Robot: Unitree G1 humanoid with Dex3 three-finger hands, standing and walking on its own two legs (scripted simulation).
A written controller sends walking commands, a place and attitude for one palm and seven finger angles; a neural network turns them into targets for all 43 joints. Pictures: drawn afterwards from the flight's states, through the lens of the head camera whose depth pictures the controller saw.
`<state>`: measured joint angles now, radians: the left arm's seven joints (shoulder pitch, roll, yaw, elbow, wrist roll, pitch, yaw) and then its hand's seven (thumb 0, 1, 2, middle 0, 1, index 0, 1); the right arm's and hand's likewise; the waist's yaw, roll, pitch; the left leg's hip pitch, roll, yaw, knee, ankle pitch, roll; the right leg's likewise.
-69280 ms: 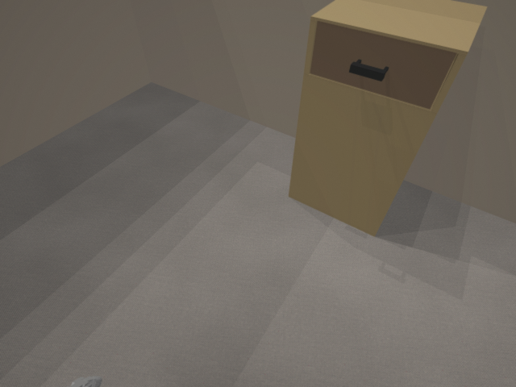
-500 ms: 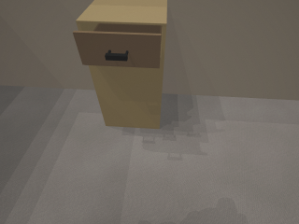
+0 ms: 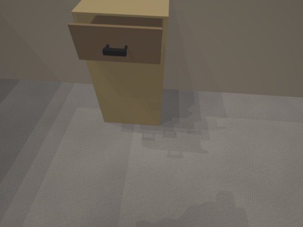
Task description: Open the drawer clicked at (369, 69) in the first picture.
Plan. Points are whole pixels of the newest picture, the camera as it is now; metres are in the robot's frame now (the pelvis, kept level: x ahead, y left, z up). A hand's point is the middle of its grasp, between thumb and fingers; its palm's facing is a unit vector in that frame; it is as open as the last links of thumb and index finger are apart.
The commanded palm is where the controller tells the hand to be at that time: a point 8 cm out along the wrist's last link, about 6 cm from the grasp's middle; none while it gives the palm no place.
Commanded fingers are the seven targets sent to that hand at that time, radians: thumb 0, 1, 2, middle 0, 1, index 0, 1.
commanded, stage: look to check the result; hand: left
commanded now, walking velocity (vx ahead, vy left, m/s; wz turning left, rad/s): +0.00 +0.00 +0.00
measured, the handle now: (115, 49) +0.84 +0.20 +0.01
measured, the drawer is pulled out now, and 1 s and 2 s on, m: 0.12 0.12 0.12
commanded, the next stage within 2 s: take the last steps up to it in 0.26 s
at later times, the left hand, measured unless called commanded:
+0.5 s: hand out of the picture +0.06 +0.22 -0.17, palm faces -0.03 -0.95 -0.30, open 7.3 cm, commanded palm none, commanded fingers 0.00 0.90 0.90 -0.20 -0.30 -0.20 -0.30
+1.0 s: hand (96, 216) +0.18 +0.18 -0.18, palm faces -0.01 -0.98 -0.20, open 7.2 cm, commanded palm none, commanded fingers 0.00 0.90 0.90 -0.20 -0.30 -0.20 -0.30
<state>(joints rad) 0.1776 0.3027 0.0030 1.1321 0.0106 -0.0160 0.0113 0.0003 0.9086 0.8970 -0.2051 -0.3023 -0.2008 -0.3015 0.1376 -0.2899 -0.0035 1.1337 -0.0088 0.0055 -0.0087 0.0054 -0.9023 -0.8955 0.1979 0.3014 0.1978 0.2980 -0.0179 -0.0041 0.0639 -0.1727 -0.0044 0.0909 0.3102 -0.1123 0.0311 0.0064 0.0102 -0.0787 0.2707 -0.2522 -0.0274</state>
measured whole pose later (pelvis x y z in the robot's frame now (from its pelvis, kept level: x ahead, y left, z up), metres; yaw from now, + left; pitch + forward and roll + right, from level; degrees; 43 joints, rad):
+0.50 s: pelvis +0.02 -0.01 +0.00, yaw +0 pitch -2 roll +1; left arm 0.18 0.28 0.00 1.12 0.01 -0.01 0.02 0.00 0.91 0.90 -0.20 -0.30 -0.20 -0.30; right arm 0.15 -0.28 0.00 1.13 -0.02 0.01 -0.01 0.00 -0.90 -0.90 0.20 0.30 0.20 0.30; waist -0.02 -0.01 0.04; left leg -0.17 0.00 0.09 0.35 -0.16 0.02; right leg 0.02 0.01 -0.07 0.29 -0.28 -0.03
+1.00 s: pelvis +0.14 +0.00 -0.01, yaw +0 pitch +0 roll +1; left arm 0.20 0.18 0.06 1.05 0.02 0.01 -0.02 0.01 0.95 0.90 -0.20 -0.30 -0.20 -0.30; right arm 0.47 -0.08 -0.01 1.19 -0.03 -0.05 -0.03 0.00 -0.90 -0.90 0.20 0.30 0.20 0.30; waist -0.03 0.00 0.10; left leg -0.04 0.01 0.13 0.36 -0.33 0.01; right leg -0.50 -0.10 -0.08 0.79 -0.26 -0.02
